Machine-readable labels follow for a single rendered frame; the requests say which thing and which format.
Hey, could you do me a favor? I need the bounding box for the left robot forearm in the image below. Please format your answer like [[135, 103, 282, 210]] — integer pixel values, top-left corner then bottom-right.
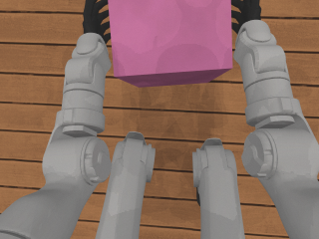
[[42, 32, 112, 173]]

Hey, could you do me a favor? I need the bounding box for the robot right hand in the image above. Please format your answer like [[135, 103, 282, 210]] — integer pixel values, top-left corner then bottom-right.
[[230, 0, 261, 35]]

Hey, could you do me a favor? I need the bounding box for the right robot forearm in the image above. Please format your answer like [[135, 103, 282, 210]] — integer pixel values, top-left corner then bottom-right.
[[233, 20, 319, 145]]

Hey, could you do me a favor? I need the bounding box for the left robot upper arm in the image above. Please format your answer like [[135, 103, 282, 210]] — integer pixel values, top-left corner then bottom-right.
[[0, 136, 112, 239]]

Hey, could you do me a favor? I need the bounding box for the robot right thigh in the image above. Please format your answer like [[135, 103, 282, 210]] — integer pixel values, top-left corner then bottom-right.
[[192, 145, 245, 239]]

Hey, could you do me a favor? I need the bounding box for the right robot shin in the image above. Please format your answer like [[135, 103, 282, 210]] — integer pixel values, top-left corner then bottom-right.
[[197, 137, 237, 194]]

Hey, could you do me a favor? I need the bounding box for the robot left hand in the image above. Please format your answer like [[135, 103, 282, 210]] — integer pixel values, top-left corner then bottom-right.
[[82, 0, 112, 44]]

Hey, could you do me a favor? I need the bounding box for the right robot upper arm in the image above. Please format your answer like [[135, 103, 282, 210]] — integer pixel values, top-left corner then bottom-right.
[[241, 128, 319, 239]]

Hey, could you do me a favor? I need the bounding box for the carton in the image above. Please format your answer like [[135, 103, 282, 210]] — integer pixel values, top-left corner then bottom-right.
[[108, 0, 233, 88]]

